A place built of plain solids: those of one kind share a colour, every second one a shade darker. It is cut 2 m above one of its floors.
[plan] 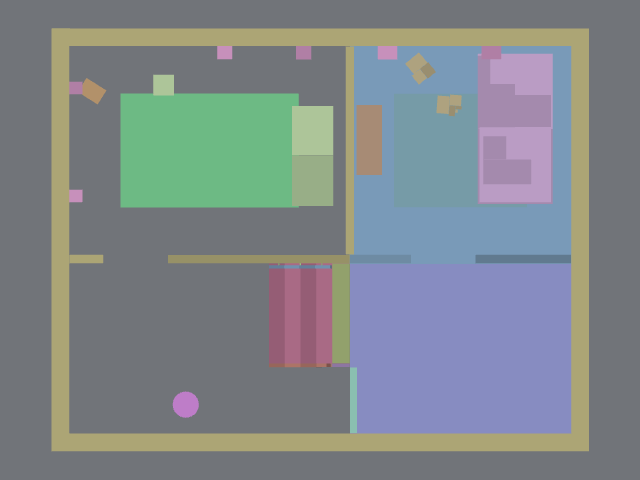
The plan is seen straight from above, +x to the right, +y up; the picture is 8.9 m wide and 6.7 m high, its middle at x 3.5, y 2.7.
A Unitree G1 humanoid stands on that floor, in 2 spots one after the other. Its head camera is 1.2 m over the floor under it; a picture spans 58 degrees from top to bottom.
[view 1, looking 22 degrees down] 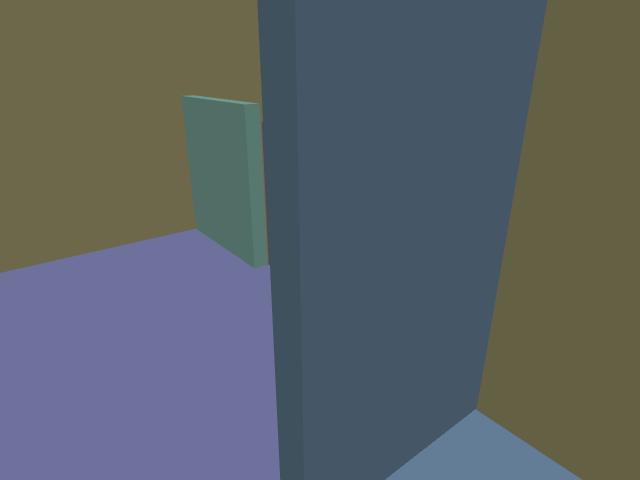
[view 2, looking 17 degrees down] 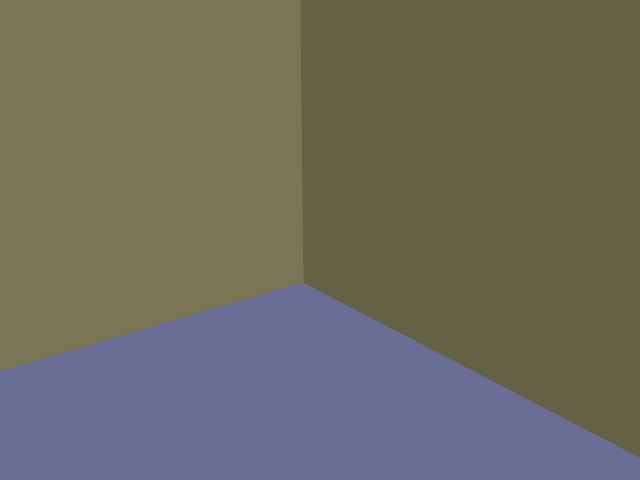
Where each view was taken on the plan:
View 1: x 5.22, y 3.13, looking -128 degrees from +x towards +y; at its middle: raised_partition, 0.88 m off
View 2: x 4.67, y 1.68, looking -38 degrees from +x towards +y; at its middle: wall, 2.85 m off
